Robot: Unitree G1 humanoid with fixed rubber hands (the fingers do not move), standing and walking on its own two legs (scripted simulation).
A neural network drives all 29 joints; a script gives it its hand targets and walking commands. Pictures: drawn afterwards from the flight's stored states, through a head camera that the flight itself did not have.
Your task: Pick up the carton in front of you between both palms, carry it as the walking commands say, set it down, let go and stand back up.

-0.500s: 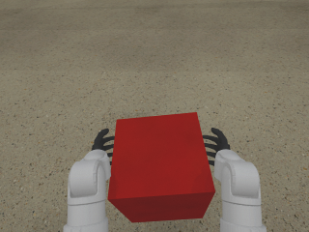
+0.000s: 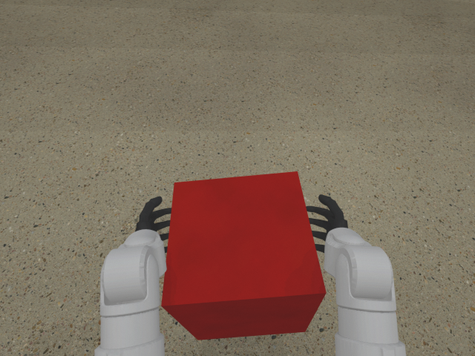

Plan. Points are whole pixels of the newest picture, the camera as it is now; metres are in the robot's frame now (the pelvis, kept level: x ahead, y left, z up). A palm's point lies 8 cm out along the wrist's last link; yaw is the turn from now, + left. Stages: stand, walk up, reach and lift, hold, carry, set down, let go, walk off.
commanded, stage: carry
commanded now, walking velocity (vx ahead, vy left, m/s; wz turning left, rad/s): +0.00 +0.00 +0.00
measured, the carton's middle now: (244, 262) +0.28 +0.00 -0.04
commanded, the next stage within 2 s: hold in 1.90 s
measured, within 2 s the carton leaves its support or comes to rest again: neither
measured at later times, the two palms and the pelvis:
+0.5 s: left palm (166, 143) +0.46 +0.14 +0.08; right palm (320, 143) +0.48 -0.15 +0.08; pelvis +0.19 -0.02 +0.00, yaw +4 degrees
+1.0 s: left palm (155, 156) +0.44 +0.16 +0.07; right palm (310, 151) +0.46 -0.13 +0.07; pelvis +0.18 -0.01 -0.01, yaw +4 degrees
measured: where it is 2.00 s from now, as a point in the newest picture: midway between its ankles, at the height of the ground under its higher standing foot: outside the picture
